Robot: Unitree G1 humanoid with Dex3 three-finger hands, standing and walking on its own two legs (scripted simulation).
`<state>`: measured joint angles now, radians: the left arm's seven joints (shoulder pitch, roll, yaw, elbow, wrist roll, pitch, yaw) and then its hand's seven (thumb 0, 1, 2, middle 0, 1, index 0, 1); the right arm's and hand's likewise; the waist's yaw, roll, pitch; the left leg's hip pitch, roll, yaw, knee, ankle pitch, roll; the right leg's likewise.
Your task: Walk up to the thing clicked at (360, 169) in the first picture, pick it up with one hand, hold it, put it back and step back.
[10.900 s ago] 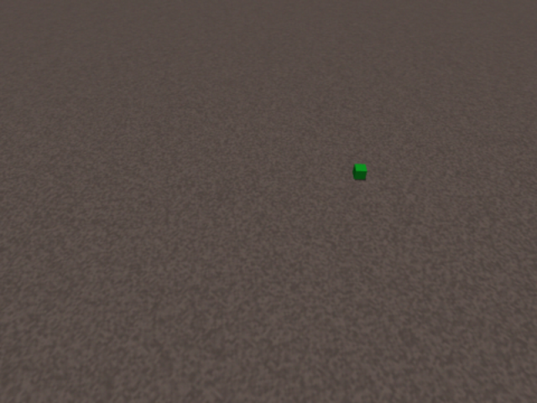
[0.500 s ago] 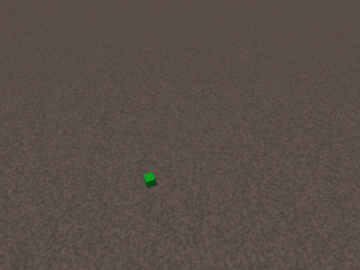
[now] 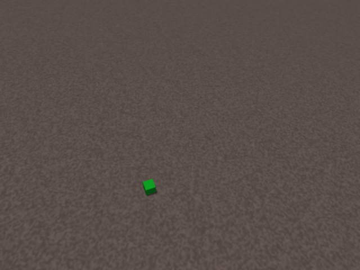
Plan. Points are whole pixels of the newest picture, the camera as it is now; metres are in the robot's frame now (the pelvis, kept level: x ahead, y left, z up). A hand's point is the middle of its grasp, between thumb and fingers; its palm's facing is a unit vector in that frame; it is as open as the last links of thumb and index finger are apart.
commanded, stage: walk up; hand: left
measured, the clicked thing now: (149, 186) +0.71 +0.16 -0.73
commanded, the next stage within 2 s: none
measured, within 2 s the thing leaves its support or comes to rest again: neither
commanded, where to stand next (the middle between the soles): +0.31 -0.06 m, yaw -3 degrees
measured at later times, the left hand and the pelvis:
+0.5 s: hand (97, 226) +0.26 +0.22 -0.11, palm faces -0.04 -0.92 -0.39, open 7.4 cm; pelvis +0.17 -0.04 +0.00, yaw -2 degrees
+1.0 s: hand (103, 213) +0.31 +0.23 -0.16, palm faces -0.05 -0.94 -0.34, open 7.4 cm; pelvis +0.27 -0.03 +0.00, yaw -2 degrees
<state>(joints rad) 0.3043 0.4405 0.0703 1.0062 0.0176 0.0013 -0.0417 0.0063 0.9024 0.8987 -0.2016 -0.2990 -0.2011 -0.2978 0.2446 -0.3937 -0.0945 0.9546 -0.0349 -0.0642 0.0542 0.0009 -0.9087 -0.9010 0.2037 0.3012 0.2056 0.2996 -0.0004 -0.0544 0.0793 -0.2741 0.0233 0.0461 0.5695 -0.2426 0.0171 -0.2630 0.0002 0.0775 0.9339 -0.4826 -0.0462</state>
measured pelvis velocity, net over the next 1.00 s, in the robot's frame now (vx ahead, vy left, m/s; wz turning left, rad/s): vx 0.27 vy -0.03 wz -0.04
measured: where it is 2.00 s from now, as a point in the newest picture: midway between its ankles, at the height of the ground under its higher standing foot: outside the picture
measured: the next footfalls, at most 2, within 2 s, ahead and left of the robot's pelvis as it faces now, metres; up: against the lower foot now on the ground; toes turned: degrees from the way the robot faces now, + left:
right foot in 0.32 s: +0.28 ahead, -0.17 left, +0.00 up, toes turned -4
left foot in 0.70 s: +0.38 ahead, +0.09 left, +0.00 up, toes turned +1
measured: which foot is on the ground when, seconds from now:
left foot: down 0.00-0.34, up 0.36-0.68, down 0.70-1.00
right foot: up 0.00-0.30, down 0.32-1.00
